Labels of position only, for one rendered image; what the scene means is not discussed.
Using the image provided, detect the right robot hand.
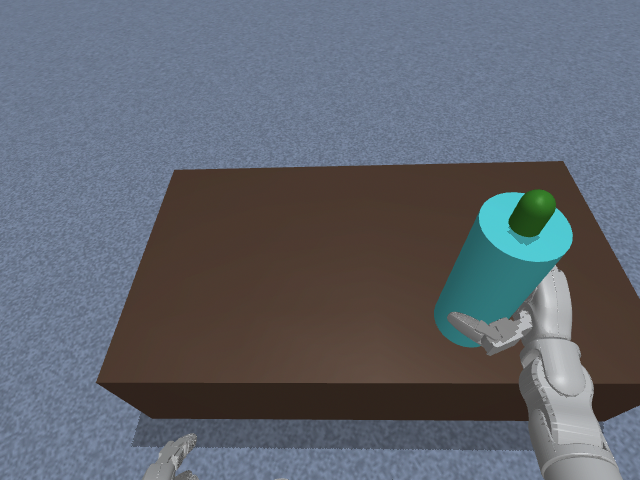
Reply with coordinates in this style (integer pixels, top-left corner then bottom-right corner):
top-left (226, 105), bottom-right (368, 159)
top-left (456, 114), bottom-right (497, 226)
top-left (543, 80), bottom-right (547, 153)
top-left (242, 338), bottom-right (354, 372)
top-left (447, 265), bottom-right (572, 356)

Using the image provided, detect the bottle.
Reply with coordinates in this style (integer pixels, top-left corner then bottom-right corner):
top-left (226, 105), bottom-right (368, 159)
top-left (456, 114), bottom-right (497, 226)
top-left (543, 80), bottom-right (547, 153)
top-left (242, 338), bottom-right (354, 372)
top-left (434, 189), bottom-right (573, 348)

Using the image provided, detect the right robot arm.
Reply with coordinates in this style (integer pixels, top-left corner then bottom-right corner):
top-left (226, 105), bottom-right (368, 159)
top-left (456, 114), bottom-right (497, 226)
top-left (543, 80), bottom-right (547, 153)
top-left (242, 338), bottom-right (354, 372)
top-left (519, 337), bottom-right (623, 480)

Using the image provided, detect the left robot hand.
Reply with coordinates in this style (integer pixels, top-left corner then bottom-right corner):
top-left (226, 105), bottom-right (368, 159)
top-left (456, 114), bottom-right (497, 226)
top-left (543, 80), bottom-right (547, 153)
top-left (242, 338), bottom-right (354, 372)
top-left (142, 433), bottom-right (199, 480)

